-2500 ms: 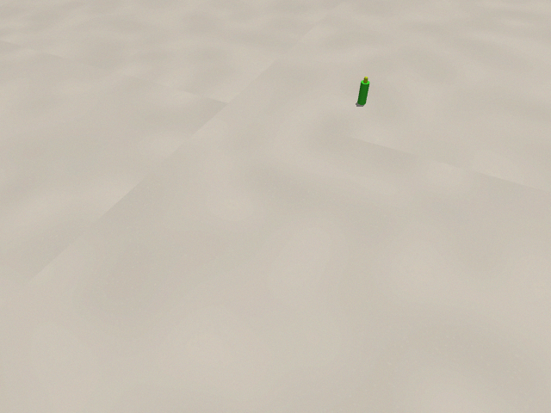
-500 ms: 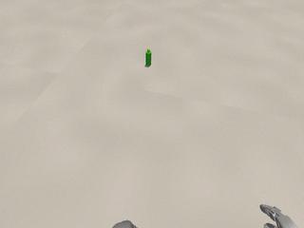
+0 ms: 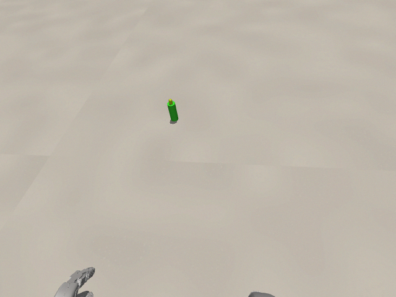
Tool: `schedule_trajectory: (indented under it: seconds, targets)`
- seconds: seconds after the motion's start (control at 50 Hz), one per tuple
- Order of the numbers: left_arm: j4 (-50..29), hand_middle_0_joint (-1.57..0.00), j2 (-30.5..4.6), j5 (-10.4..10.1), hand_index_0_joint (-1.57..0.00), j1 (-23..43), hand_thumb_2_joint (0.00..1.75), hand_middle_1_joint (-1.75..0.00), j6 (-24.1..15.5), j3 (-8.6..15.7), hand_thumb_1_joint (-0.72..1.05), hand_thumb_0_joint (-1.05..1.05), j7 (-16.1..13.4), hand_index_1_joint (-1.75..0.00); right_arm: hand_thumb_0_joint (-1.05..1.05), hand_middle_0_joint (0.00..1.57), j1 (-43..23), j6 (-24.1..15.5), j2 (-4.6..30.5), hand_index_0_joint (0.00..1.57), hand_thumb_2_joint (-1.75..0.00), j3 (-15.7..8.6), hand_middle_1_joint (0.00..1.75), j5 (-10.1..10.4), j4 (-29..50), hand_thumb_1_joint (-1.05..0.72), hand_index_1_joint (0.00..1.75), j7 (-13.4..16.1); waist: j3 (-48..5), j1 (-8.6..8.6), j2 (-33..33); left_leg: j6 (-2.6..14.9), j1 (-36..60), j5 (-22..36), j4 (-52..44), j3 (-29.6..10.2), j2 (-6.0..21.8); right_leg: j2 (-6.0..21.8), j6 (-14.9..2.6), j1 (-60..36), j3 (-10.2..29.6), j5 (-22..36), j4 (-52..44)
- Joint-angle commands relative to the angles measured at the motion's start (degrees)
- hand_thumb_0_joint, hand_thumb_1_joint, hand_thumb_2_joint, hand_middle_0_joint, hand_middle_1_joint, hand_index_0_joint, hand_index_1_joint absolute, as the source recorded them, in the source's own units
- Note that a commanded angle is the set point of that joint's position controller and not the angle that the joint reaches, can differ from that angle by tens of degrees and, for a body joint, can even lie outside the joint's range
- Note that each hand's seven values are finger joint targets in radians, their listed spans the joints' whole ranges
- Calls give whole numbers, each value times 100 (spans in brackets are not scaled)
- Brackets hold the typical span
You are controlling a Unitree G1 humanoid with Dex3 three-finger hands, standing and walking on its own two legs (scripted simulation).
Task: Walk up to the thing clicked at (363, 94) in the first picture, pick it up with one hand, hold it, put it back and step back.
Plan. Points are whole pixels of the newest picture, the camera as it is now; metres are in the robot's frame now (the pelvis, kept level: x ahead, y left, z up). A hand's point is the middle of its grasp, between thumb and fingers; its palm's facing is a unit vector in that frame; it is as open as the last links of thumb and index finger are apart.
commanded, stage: walk up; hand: left
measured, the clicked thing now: (172, 109) +1.42 +0.26 -0.66
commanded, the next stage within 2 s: none
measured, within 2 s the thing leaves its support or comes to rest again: neither
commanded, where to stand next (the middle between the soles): +1.08 +0.05 m, yaw -1 degrees
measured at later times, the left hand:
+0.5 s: hand (93, 241) +0.30 +0.32 -0.15, palm faces -0.02 -0.94 -0.35, open 7.4 cm
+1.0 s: hand (127, 145) +0.59 +0.27 -0.10, palm faces +0.02 -0.92 -0.40, open 7.4 cm
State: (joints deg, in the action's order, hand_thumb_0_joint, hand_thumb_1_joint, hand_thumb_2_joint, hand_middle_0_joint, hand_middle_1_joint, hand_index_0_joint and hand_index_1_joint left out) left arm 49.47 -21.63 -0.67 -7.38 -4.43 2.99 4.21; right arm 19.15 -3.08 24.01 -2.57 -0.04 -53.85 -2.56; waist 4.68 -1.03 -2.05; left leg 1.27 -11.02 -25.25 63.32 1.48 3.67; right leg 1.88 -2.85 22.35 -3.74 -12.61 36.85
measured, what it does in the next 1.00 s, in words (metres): walks ahead: left foot, then right foot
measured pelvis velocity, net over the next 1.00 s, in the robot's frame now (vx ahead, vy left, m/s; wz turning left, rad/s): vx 0.50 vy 0.00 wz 0.00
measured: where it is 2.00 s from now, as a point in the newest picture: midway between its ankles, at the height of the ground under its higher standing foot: (204, 178)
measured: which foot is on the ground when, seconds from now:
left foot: up 0.00-0.36, down 0.38-0.88, up 0.90-1.00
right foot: down 0.00-0.42, up 0.44-0.82, down 0.84-1.00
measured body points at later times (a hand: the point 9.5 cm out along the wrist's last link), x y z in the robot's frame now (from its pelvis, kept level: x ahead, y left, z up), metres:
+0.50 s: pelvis +0.27 +0.05 +0.00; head +0.31 +0.07 +0.45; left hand +0.30 +0.37 -0.12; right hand +0.39 -0.27 -0.09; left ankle +0.34 +0.15 -0.72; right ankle +0.15 -0.09 -0.64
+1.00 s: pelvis +0.50 +0.00 +0.01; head +0.52 -0.03 +0.46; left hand +0.59 +0.31 -0.08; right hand +0.56 -0.31 -0.13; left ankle +0.44 +0.15 -0.64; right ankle +0.56 -0.10 -0.72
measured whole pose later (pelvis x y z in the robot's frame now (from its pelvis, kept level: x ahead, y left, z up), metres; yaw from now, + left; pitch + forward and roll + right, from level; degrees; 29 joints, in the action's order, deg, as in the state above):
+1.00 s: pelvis +0.50 +0.00 +0.01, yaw +0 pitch -4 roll +2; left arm 49.6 -20.4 -0.4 -13.3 -5.5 2.4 2.4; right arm 17.3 -2.4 24.6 -2.7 0.4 -51.5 -2.5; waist 5.5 1.0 -3.0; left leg 2.4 -19.9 -23.8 65.1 -0.8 -0.1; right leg 3.3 -1.7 16.7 -4.0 -12.7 32.9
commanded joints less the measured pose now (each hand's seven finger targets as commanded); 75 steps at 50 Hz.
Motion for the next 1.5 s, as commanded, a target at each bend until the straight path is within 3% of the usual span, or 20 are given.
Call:
schedule_trajectory:
  seconds: [0.0, 0.18, 0.26, 0.34, 0.36, 0.4, 0.42, 0.5, 0.66, 0.82, 0.86, 0.88, 1.0, 1.1, 1.24, 1.3, 1.32, 1.34, 1.36, 1.48]
  targets:
    - [-139, -20, -1721, -72, -20, -742, 90, -30, -156, 460, 90, 0, -278, -30, 0, 20, 144, -157, 1080, 20, -90, -285, 30, 132, 487, -90, 30, 56, -442, 195, 951, 156, -1776, 1008, 307, -613, 206, 1142, -383, -1589, 1714, 1472, -2013]
    - [-341, -20, -1700, 102, -20, -761, 90, -30, -326, 480, 90, 0, -219, -30, 0, 20, -943, -32, 975, 20, -90, -399, 30, -103, 868, -90, 30, -254, 163, 286, 787, -248, -1987, 1841, -2083, -212, 311, 1024, -711, -1000, 761, -98, -2743]
    - [-243, -20, -1706, 108, -20, -968, 90, -30, -285, 468, 90, 0, -217, -30, 0, 20, -1332, -137, 877, 20, -90, -403, 30, -97, 914, -90, 30, -325, -9, 396, 790, -36, -1297, 2348, -3055, -10, 230, 1046, -666, -1319, 570, 674, -2278]
    - [-335, -20, -1734, 110, -20, -870, 90, -30, -206, 422, 90, 0, -280, -30, 0, 20, -269, -173, 1189, 20, -90, -572, 30, -163, 583, -90, 30, -237, -601, -228, 129, 253, 371, 1745, -3315, 103, -6, 1024, -548, -1129, 497, 1554, -646]
    - [-344, -20, -1455, 79, -20, -1070, 90, -30, -181, 303, 90, 0, -306, -30, 0, 20, 513, -221, 1445, 20, -90, -670, 30, -263, 364, -90, 30, -154, -1068, -559, -490, 516, 1475, 1193, -3464, -166, 46, 589, -351, -561, 170, 1620, 932]
    - [-333, -20, -1247, -54, -20, -1657, 90, -30, -107, 222, 90, 0, -358, -30, 0, 20, 745, -253, 2050, 20, -90, -827, 30, -158, 536, -90, 30, -43, -1553, -485, -1640, 1365, 2922, 327, -4617, -4112, 2058, -681, -24, 1698, 333, -1849, 3153]
    - [-225, -20, -1624, 51, -20, -1340, 90, -30, -88, 233, 90, 0, -415, -30, 0, 20, 467, -226, 1948, 20, -90, -838, 30, 4, 573, -90, 30, -32, -1326, -440, -1071, 1565, 2515, 188, -4694, -4099, 2158, -185, -122, 1826, 812, -1732, 3506]
    - [-54, -20, -1435, -74, -20, -1372, 90, -30, -79, 193, 90, 0, -259, -30, 0, 20, -216, -284, 1234, 20, -90, -468, 30, 91, 725, -90, 30, 80, -473, 65, -299, 757, 669, 3049, -4640, -1071, 1137, 215, 34, 775, 1011, -498, 2704]
    - [-383, -20, -1184, 74, -20, -456, 90, -30, 9, 209, 90, 0, -44, -30, 0, 20, -235, -388, 1361, 20, -90, -488, 30, 9, 887, -90, 30, 42, 103, -13, -606, 1126, 288, 3202, -4929, -319, 1035, 502, 297, 737, 308, 294, 586]
    - [100, -20, -1546, 132, -20, -1492, 90, -30, -125, 515, 90, 0, -162, -30, 0, 20, -97, -223, 1040, 20, -90, -384, 30, -3, 1042, -90, 30, 56, -1003, 591, 583, 553, -483, 2351, -2128, 118, 434, 126, -78, -2471, 201, 277, -799]
    - [-46, -20, -2235, 135, -20, -1931, 90, -30, -193, 666, 90, 0, -265, -30, 0, 20, 428, -182, 790, 20, -90, -244, 30, 18, 1042, -90, 30, 35, -1223, 652, 1779, 166, -2382, -461, 199, 84, -640, 2300, -855, -3482, 3798, -868, -1999]
    - [-50, -20, -2268, 45, -20, -1715, 90, -30, -172, 635, 90, 0, -284, -30, 0, 20, 162, -135, 1276, 20, -90, -359, 30, -12, 922, -90, 30, 110, -1073, 710, 1392, 141, -2569, -546, 653, -269, -361, 2571, -1313, -3201, 4381, -903, -2107]
    - [-255, -20, -1520, 12, -20, -862, 90, -30, -231, 375, 90, 0, -326, -30, 0, 20, 248, 8, 988, 20, -90, -334, 30, 40, 558, -90, 30, -12, -134, 98, 1131, 37, -1670, 948, -124, -660, -145, 1057, -617, -1023, 1041, 934, -2187]
    - [-470, -20, -1686, 118, -20, -868, 90, -30, -275, 455, 90, 0, -295, -30, 0, 20, -359, 65, 1013, 20, -90, -419, 30, -79, 717, -90, 30, -164, 174, 221, 1015, -263, -1984, 1318, -1501, -492, 89, 1343, -950, -863, 917, -839, -2729]
    - [-407, -20, -1842, 128, -20, -1040, 90, -30, -216, 490, 90, 0, -253, -30, 0, 20, -886, -77, 970, 20, -90, -442, 30, -112, 825, -90, 30, -265, -44, 342, 857, -3, -918, 1659, -2919, 16, 171, 1446, -784, -879, 794, -820, -2109]
    - [-435, -20, -1632, 152, -20, -937, 90, -30, -156, 370, 90, 0, -272, -30, 0, 20, 234, -155, 1223, 20, -90, -566, 30, -150, 472, -90, 30, -152, -537, -334, 58, 165, 708, 1178, -3285, 138, -138, 1037, -521, -445, 344, 459, -270]
    - [-427, -20, -1241, 106, -20, -1283, 90, -30, -124, 221, 90, 0, -276, -30, 0, 20, 779, -202, 1577, 20, -90, -687, 30, -222, 340, -90, 30, -65, -911, -527, -1112, 423, 1476, 90, -3917, -837, 386, 503, -285, 170, -81, 483, 1517]
    - [-466, -20, -777, 55, -20, -1557, 90, -30, -89, 108, 90, 0, -247, -30, 0, 20, 718, -242, 1922, 20, -90, -731, 30, -215, 530, -90, 30, 1, -746, -318, -1981, 739, 1866, -367, -4617, -3309, 1581, -390, 65, 1533, 128, -1678, 2695]
    - [-306, -20, -1432, 76, -20, -1542, 90, -30, -22, 260, 90, 0, -354, -30, 0, 20, 548, -233, 2057, 20, -90, -751, 30, -27, 634, -90, 30, 3, -730, -330, -1193, 1259, 1603, -506, -4935, -4024, 2085, -201, -35, 1598, 515, -1880, 3063]
    - [7, -20, -1383, 10, -20, -1594, 90, -30, 60, 240, 90, 0, -249, -30, 0, 20, -58, -301, 1324, 20, -90, -483, 30, 42, 777, -90, 30, 87, -289, 59, -566, 841, 363, 2288, -4716, -1082, 1057, 264, 136, 720, 823, -429, 2371]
